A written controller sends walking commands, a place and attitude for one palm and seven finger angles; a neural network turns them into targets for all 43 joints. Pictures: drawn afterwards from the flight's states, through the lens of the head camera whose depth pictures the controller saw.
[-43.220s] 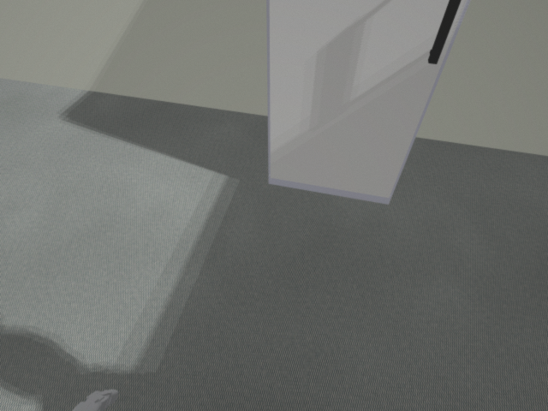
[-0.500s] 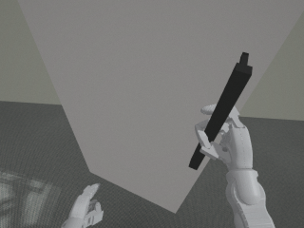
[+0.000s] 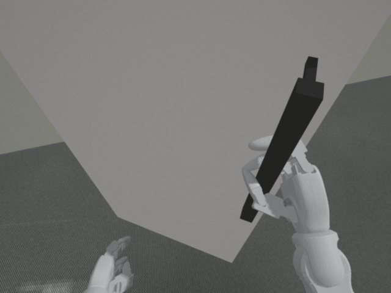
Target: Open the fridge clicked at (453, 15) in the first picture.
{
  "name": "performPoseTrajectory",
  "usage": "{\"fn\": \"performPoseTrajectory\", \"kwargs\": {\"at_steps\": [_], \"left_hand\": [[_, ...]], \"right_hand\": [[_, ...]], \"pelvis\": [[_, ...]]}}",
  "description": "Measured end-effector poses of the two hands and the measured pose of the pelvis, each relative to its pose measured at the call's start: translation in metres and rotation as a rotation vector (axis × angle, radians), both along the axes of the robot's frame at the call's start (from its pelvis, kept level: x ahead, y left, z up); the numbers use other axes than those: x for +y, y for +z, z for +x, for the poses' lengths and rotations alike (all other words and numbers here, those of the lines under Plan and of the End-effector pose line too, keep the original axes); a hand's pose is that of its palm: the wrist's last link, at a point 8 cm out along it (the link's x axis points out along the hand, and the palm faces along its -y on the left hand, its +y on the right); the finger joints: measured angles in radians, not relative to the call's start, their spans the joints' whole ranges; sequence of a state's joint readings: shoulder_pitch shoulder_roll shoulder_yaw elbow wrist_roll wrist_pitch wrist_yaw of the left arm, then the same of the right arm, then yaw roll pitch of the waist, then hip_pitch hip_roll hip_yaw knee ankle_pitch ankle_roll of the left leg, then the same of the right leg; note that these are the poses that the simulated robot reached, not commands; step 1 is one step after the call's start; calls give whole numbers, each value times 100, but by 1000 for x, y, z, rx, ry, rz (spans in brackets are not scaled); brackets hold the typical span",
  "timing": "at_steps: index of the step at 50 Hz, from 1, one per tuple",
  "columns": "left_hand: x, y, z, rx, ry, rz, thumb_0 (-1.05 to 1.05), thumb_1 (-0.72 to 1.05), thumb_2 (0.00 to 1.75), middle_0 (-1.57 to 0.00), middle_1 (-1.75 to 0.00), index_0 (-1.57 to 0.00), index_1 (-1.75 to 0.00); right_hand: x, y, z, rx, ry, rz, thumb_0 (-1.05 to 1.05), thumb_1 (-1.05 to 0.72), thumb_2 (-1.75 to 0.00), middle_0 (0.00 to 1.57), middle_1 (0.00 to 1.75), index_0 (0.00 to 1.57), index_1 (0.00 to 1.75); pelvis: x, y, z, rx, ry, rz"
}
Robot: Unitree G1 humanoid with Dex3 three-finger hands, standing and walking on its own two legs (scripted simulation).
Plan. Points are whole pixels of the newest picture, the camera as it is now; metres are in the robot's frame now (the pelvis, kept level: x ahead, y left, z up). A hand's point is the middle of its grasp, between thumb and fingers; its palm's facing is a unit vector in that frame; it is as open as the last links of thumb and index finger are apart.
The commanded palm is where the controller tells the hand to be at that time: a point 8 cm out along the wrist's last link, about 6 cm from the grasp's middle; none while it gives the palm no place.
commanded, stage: walk backward, drawing the door open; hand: right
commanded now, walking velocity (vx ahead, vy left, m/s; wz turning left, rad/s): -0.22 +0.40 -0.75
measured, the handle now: (269, 162) +0.30 -0.08 +0.17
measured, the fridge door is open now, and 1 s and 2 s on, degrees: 37 67 62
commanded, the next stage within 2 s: stop walking and hold the door back in 0.92 s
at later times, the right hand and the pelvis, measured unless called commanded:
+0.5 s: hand (206, 266) +0.15 +0.01 +0.16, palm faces +0.42 +0.87 -0.24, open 7.1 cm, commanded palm +0.10 -0.02 +0.17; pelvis -0.05 +0.23 -0.01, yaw -24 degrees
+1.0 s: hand out of the picture +0.04 +0.12 +0.16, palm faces +0.77 +0.58 -0.26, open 6.9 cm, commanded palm -0.01 +0.12 +0.16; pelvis -0.02 +0.43 +0.01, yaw -44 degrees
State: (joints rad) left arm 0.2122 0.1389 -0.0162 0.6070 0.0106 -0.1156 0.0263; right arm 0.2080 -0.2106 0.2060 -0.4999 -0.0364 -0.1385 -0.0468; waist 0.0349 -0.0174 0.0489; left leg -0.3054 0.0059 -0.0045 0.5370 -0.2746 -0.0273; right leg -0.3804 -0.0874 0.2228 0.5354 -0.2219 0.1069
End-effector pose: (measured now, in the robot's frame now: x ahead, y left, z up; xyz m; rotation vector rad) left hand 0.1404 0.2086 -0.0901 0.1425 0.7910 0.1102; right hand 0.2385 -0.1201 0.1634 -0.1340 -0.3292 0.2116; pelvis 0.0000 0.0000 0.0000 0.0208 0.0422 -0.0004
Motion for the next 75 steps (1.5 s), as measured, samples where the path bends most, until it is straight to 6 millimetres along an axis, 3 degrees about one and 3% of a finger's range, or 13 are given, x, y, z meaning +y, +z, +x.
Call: {"fn": "performPoseTrajectory", "kwargs": {"at_steps": [8,11,18,25,32,38,46,51,54,61,68,71,75], "left_hand": [[52,13,22,-53,-99,82,1,91,90,-20,-30,-20,-30],[63,13,29,-132,-154,104,1,91,90,-20,-30,-20,-30],[93,13,19,-65,-325,49,1,91,90,-20,-30,-20,-30],[149,-13,35,-20,-411,8,1,90,90,-21,-30,-20,-30],[194,10,53,-42,-474,82,1,91,90,-20,-30,-20,-30],[215,18,64,-126,-576,128,1,91,90,-20,-30,-20,-30],[253,28,67,-49,-726,92,1,91,90,-20,-30,-20,-30],[279,11,97,-64,-778,32,1,90,90,-21,-30,-20,-30],[295,0,118,-58,-810,60,1,90,90,-21,-30,-20,-30],[314,15,141,-82,-882,139,1,91,90,-20,-30,-20,-30],[313,38,129,-185,-952,136,1,91,90,-20,-30,-20,-30],[316,39,109,-176,-946,82,1,91,90,-20,-30,-20,-30],[329,26,74,-81,-969,49,1,91,90,-20,-30,-20,-30]], "right_hand": [[20,2,-42,20,-142,-17,-7,-55,-76,49,140,26,138],[29,-2,-56,-31,-169,-3,-8,-55,-76,49,140,24,135],[52,-1,-92,-13,-362,-50,-11,-55,-77,49,140,22,136],[87,1,-132,0,-636,-82,-11,-56,-79,47,140,22,138],[122,5,-170,52,-747,-67,-7,-57,-78,46,140,23,139],[150,-2,-196,-38,-796,-54,-9,-57,-78,45,140,22,135],[199,4,-233,49,-985,-62,-7,-58,-78,45,140,24,136],[236,3,-253,51,-1159,-108,-8,-59,-81,45,140,21,134],[257,3,-263,44,-1242,-118,-9,-59,-82,45,140,21,134],[276,4,-275,51,-1299,-91,-9,-54,-84,46,140,32,137],[269,3,-269,12,-1274,-20,-5,-55,-85,45,140,37,139],[266,4,-265,39,-1280,-1,-4,-58,-85,45,140,36,140],[257,10,-258,116,-1291,14,-3,-59,-84,45,140,36,140]], "pelvis": [[52,4,-27,-16,-162,-20],[70,-10,-38,-5,-194,-10],[148,3,-57,-49,-305,4],[229,-9,-53,-50,-422,0],[278,6,-53,-49,-531,-51],[321,-7,-57,-35,-602,-34],[394,15,-41,-75,-713,26],[441,-1,-12,-39,-776,7],[464,-6,-9,-51,-810,5],[494,6,-13,-59,-903,-64],[522,1,-42,-54,-933,-55],[533,5,-53,-75,-932,-44],[546,12,-57,-82,-956,-17]]}}
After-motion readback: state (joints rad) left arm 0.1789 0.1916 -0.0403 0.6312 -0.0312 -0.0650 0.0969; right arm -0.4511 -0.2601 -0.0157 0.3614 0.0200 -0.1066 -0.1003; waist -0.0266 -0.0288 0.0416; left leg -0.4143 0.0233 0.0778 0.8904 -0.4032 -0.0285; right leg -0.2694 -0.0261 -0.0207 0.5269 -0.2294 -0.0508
